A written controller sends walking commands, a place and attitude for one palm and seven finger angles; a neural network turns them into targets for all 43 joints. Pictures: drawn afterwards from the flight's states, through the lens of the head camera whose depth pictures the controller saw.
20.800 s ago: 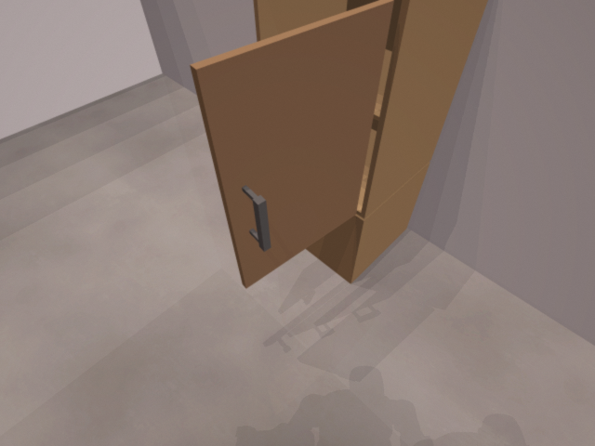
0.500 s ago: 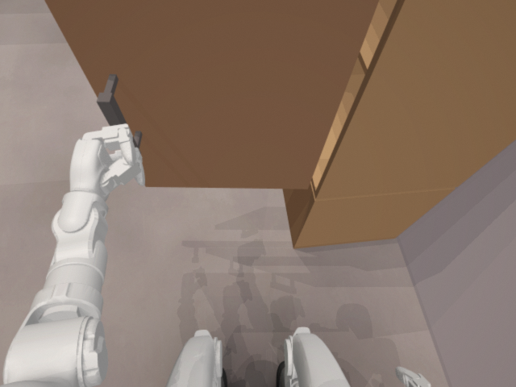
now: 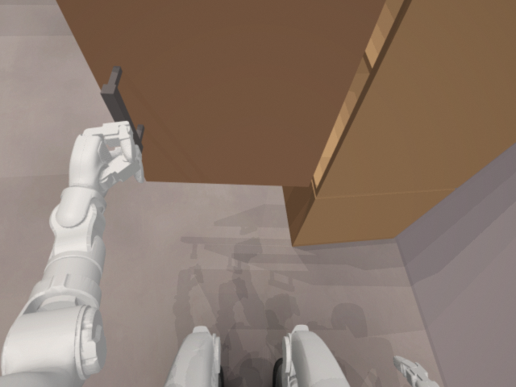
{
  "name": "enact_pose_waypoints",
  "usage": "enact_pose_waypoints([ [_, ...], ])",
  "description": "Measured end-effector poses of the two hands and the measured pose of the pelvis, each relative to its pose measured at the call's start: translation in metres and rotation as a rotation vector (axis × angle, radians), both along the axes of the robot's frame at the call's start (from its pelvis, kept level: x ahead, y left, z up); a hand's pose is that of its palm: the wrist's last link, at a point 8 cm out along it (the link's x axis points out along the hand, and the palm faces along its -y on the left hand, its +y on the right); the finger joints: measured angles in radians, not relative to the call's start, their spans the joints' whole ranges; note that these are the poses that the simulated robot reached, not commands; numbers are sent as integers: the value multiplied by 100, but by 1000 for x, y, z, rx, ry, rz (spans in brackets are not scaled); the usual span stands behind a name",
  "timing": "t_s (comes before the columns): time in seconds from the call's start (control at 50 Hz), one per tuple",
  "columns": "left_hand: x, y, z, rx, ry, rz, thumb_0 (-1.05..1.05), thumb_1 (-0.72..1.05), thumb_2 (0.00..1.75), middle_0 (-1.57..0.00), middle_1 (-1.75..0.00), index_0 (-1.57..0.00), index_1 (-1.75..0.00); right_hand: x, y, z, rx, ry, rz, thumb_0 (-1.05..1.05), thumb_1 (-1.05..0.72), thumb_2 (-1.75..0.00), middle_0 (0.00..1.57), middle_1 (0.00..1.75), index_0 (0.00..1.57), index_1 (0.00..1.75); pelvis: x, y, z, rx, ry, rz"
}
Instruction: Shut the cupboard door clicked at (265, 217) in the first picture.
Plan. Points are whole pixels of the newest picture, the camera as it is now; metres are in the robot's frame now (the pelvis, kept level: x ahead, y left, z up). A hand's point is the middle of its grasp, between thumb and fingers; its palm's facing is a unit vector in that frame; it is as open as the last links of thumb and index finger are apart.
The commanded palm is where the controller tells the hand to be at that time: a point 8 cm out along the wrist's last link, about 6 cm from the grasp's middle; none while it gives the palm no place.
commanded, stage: push the door shut along its arc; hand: left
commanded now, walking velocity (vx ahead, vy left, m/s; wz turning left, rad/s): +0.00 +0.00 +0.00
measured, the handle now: (127, 114) +0.54 +0.22 +0.04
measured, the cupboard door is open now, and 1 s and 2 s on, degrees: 84 67 63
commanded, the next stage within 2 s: pull the fist back off the door in 1.14 s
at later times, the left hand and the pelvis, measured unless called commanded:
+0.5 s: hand (141, 128) +0.51 +0.19 +0.05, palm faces -0.16 -0.99 -0.04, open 3.2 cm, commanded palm +0.52 +0.20 +0.04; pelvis -0.01 +0.01 -0.02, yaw -1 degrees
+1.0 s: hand (167, 100) +0.57 +0.15 +0.04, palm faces -0.28 -0.96 -0.03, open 3.1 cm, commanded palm +0.59 +0.16 +0.04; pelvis -0.01 +0.01 -0.04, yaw -3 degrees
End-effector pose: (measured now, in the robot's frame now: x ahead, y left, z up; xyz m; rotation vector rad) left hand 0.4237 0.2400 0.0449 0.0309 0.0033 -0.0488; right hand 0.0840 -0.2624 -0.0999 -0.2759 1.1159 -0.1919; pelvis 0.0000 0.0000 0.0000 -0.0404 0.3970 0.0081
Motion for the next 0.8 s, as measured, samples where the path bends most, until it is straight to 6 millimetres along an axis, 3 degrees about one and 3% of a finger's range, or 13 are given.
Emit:
enact_pose_waypoints([
  [0.16,29,-1,3,2,4,-52,2,90,90,-130,-150,-130,-150,-12,-1,-6,-16,28,-13,1,-91,-90,20,30,20,30,-3,2,-8,-11,23,1],
  [0.5,70,3,3,11,28,-114,2,90,90,-131,-150,-134,-150,-80,2,-13,-38,219,-77,1,-91,-90,20,30,20,30,-9,7,-19,-34,78,5],
  [0.8,113,-21,3,14,44,-195,2,90,90,-130,-150,-130,-150,-106,7,-10,-71,261,-111,1,-91,-90,20,30,20,30,-12,12,-29,-54,126,-1],
])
